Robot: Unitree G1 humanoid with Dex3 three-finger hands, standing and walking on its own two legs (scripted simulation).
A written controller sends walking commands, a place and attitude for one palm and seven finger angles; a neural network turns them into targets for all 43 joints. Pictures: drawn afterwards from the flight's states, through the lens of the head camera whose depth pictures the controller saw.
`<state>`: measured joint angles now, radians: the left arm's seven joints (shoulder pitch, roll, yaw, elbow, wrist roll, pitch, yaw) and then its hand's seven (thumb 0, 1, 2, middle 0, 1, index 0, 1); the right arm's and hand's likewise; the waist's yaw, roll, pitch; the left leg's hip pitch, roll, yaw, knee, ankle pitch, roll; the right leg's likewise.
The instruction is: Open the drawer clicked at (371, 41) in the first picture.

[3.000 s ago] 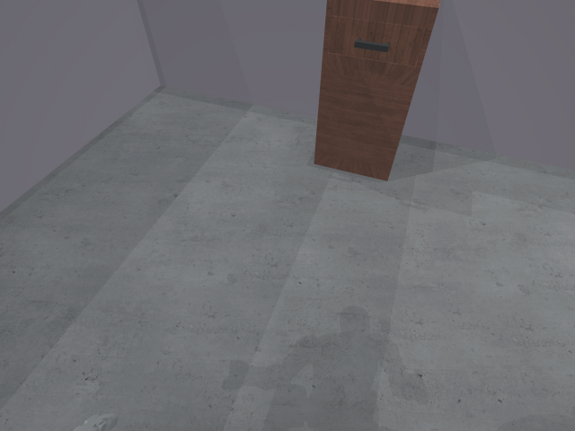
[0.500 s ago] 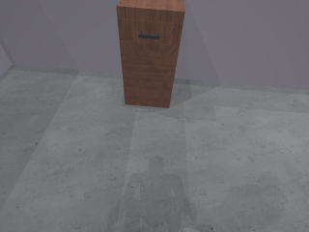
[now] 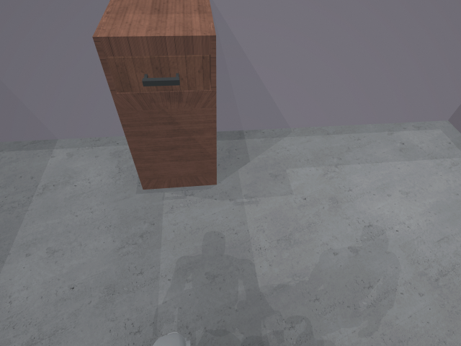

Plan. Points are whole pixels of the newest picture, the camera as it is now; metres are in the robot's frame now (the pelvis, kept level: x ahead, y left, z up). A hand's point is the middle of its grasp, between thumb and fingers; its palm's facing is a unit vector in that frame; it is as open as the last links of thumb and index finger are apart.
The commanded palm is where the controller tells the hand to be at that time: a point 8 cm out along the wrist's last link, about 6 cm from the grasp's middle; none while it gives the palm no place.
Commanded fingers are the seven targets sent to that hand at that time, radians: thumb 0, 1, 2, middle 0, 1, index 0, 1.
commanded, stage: walk to a spot facing it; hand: left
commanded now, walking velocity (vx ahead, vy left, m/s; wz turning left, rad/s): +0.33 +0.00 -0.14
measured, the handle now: (161, 78) +0.99 +0.28 -0.08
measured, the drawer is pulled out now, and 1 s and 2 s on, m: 0.00 0.00 0.00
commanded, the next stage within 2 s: turn to face it in 0.26 s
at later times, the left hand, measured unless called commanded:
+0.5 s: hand (137, 276) +0.30 +0.22 -0.17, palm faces -0.15 -0.98 -0.16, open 7.4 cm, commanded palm none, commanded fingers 0.00 0.90 0.90 -0.20 -0.30 -0.20 -0.30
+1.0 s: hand (124, 271) +0.31 +0.26 -0.19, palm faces +0.05 -0.98 -0.18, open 7.3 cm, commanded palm none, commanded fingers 0.00 0.90 0.90 -0.20 -0.30 -0.20 -0.30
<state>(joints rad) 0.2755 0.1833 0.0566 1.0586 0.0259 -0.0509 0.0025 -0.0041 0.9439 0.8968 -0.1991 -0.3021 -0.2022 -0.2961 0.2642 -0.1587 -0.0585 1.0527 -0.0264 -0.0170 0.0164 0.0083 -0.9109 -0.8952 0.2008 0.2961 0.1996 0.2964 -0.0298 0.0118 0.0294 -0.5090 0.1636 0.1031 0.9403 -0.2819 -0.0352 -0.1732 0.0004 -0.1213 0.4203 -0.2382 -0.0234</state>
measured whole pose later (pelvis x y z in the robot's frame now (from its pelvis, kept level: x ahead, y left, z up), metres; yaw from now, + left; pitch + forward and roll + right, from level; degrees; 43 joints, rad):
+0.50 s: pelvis +0.19 +0.06 +0.00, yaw -9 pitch +0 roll -1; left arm 0.15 0.19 0.07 1.01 0.03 0.02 -0.01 0.01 0.92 0.90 -0.19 -0.30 -0.19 -0.30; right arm 0.35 -0.11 -0.04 1.10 -0.03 -0.06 -0.03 0.00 -0.92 -0.89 0.20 0.30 0.20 0.30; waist -0.04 -0.03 0.07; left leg -0.09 0.09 0.32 0.42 -0.31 0.03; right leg -0.52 -0.09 -0.11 0.84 -0.22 0.03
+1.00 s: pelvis +0.25 +0.07 -0.01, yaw +0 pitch +0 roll -1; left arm 0.18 0.21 0.07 1.03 0.02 0.05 0.02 0.00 0.92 0.90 -0.20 -0.30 -0.20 -0.30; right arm 0.24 -0.15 -0.05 1.03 -0.03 0.00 -0.02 0.01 -0.92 -0.90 0.20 0.30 0.20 0.30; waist -0.02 -0.04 0.03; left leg -0.27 0.04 0.12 0.58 -0.31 0.04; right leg -0.40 -0.09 -0.10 0.93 -0.44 0.05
